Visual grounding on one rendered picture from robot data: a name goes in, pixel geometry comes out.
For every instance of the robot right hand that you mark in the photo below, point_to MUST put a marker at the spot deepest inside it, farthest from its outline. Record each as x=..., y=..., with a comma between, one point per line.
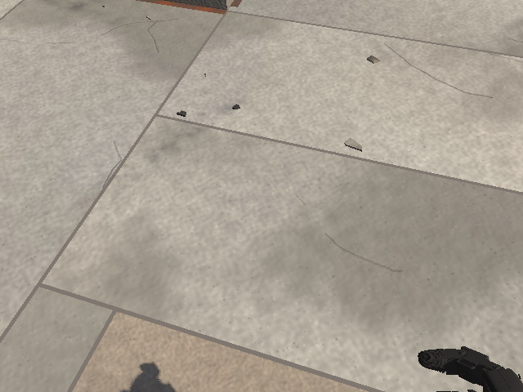
x=472, y=366

